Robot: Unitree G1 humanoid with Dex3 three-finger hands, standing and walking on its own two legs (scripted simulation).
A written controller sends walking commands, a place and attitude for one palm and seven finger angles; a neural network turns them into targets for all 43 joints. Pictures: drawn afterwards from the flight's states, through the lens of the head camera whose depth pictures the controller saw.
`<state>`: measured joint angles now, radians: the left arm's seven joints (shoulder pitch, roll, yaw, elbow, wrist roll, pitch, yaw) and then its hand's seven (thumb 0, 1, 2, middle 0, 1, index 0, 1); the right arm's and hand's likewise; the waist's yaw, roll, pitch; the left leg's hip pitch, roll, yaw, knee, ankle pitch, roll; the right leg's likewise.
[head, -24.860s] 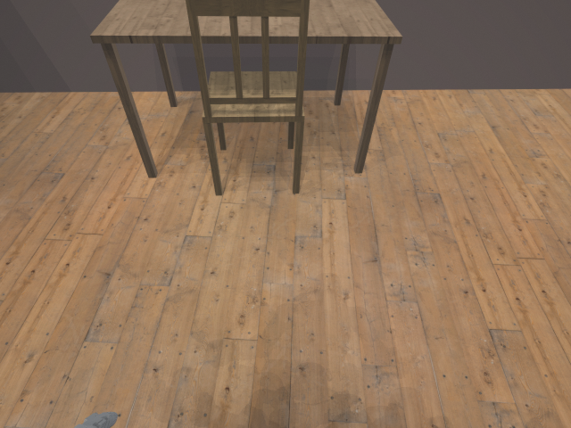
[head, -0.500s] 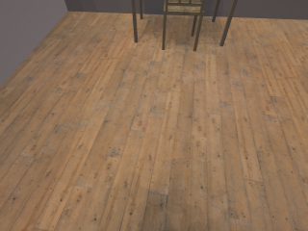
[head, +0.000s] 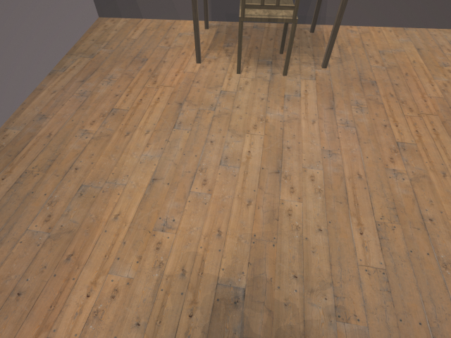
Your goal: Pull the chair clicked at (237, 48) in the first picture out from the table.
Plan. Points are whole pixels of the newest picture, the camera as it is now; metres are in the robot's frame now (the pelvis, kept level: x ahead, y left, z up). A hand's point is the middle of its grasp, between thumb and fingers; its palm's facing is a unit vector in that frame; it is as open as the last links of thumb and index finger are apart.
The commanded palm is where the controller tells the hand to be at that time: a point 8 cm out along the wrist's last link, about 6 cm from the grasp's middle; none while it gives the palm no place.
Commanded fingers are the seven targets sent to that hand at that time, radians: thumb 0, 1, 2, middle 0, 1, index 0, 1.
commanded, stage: look to check the result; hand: left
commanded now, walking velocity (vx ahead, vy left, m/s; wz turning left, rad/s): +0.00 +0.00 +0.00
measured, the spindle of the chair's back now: out of the picture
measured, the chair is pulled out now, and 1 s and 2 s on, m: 0.00 0.00 0.00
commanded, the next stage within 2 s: walk to a spot facing it in 0.10 s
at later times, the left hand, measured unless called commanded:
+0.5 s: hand out of the picture +0.03 +0.15 -0.17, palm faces -0.03 -0.98 -0.20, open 7.4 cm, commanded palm none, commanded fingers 0.00 0.90 0.90 -0.20 -0.30 -0.20 -0.30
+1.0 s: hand (180, 334) +0.16 +0.11 -0.19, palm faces -0.06 -0.99 -0.15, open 7.4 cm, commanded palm none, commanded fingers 0.00 0.90 0.90 -0.20 -0.30 -0.20 -0.30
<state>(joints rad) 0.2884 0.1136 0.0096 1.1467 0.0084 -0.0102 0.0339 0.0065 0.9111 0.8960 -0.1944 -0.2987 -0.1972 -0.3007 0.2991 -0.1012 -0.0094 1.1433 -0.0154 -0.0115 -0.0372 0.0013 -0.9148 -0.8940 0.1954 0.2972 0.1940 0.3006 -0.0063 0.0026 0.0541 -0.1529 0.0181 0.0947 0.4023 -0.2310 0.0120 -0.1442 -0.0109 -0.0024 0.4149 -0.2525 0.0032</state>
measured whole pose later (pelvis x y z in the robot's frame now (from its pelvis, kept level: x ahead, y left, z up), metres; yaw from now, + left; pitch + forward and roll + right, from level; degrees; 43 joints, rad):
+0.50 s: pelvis +0.03 -0.02 -0.01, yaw -5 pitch +0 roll +1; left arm 0.32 0.12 0.06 1.10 0.03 0.02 -0.01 0.01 0.91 0.90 -0.19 -0.30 -0.20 -0.30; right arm 0.35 -0.14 -0.05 1.10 -0.04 -0.02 -0.02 0.00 -0.91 -0.89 0.20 0.30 0.20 0.30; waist -0.01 0.04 0.05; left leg -0.14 0.06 0.17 0.48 -0.34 0.00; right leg -0.31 -0.01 -0.07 0.73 -0.43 -0.05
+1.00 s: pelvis +0.23 -0.05 -0.02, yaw -11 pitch -1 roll +0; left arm 0.45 0.09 0.04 1.13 0.02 -0.07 0.01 0.00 0.90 0.90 -0.20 -0.30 -0.20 -0.30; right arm 0.06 -0.15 -0.05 0.96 -0.02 -0.05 0.01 0.00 -0.91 -0.89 0.19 0.30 0.19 0.30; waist 0.05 -0.01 0.10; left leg -0.45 0.03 0.11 0.58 -0.16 0.04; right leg 0.09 0.04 0.02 0.44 -0.48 -0.06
